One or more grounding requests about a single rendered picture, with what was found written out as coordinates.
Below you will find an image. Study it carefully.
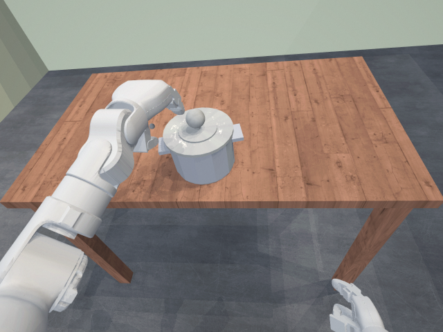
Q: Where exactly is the robot left forearm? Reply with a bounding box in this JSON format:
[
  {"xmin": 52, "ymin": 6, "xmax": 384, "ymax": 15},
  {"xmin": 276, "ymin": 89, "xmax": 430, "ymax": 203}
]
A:
[{"xmin": 0, "ymin": 98, "xmax": 147, "ymax": 283}]

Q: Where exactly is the robot left hand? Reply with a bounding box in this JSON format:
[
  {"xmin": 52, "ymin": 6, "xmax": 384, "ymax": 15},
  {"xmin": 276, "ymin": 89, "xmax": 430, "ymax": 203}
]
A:
[{"xmin": 112, "ymin": 80, "xmax": 185, "ymax": 153}]

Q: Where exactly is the knob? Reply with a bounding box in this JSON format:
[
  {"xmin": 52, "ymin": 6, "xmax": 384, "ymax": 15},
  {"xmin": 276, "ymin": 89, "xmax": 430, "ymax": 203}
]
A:
[{"xmin": 186, "ymin": 109, "xmax": 205, "ymax": 128}]

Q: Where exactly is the lid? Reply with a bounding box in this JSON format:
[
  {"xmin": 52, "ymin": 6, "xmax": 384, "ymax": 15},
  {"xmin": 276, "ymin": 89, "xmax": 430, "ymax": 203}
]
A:
[{"xmin": 163, "ymin": 107, "xmax": 234, "ymax": 158}]

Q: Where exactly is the left robot upper arm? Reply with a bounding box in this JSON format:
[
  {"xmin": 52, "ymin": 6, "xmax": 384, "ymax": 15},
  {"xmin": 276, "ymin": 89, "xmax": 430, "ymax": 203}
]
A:
[{"xmin": 0, "ymin": 232, "xmax": 88, "ymax": 332}]

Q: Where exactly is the pot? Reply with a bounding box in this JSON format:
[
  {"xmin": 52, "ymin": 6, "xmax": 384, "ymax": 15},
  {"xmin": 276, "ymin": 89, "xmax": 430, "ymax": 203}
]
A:
[{"xmin": 159, "ymin": 124, "xmax": 244, "ymax": 185}]

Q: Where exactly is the table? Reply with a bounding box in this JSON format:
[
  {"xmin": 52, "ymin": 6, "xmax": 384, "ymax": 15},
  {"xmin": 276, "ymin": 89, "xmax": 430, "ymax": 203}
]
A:
[{"xmin": 0, "ymin": 56, "xmax": 443, "ymax": 291}]

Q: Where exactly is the robot right hand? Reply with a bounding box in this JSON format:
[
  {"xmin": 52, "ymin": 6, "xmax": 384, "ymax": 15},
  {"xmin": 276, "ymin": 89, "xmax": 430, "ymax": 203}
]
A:
[{"xmin": 329, "ymin": 279, "xmax": 385, "ymax": 332}]

